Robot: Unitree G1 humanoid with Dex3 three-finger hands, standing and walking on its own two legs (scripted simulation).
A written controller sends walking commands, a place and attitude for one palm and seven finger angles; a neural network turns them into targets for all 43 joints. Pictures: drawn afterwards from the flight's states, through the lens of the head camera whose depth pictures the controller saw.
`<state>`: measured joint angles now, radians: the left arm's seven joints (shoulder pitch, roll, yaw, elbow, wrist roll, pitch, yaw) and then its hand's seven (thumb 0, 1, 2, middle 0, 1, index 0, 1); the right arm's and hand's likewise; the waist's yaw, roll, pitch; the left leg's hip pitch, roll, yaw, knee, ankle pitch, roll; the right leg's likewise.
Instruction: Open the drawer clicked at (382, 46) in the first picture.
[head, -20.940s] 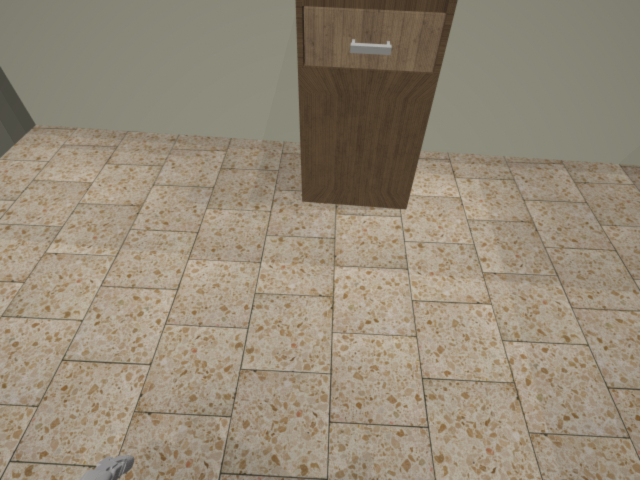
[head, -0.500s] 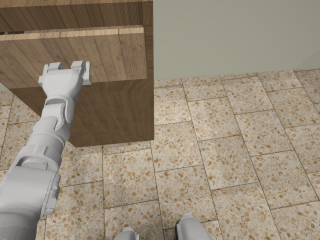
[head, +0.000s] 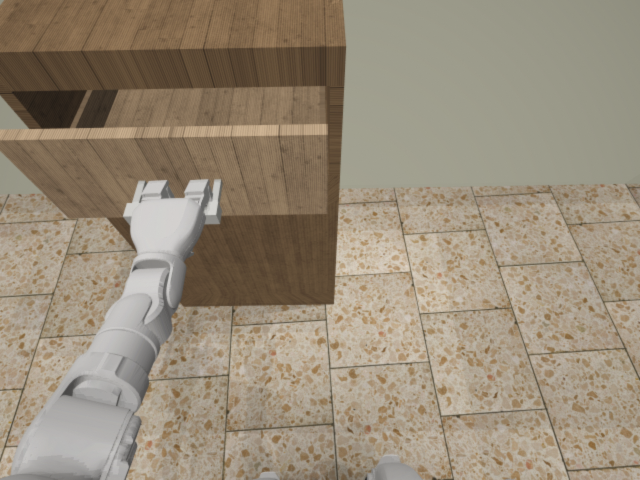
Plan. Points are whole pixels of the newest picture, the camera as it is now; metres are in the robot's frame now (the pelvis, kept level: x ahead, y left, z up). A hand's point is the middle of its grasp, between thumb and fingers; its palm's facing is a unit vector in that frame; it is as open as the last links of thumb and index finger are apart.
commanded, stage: pull the drawer open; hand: left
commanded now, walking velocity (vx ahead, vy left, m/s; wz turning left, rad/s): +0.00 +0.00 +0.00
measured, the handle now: (176, 200) +0.49 +0.21 +0.01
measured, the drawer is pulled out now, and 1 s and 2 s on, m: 0.09 0.20 0.30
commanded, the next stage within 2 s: open the thumb to release the handle in 1.90 s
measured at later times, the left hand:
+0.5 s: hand (178, 276) +0.38 +0.20 -0.01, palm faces -0.02 -0.02 -1.00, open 5.9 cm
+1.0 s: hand (172, 315) +0.32 +0.20 -0.01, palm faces -0.01 -0.03 -1.00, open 5.9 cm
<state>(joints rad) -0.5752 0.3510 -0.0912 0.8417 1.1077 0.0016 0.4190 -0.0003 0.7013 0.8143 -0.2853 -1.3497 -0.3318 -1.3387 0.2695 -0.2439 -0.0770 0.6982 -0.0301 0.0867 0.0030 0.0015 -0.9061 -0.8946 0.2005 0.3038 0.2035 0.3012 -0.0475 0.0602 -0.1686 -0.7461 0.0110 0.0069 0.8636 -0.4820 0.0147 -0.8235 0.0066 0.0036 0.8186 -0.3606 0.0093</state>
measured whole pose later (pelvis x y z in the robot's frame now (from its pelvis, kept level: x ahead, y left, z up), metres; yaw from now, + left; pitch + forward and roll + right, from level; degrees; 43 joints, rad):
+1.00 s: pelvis -0.01 -0.01 +0.01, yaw +0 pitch +15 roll +0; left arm -0.15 0.29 -0.14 0.47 1.12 0.07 0.44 0.02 0.71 0.80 -0.27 -1.32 -0.35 -1.34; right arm 0.18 -0.24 -0.05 0.65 -0.02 0.06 -0.03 0.01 -0.91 -0.89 0.20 0.30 0.20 0.30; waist 0.01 0.05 -0.14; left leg -0.60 0.01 0.02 0.81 -0.46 0.00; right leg -0.70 0.01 0.02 0.80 -0.36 0.00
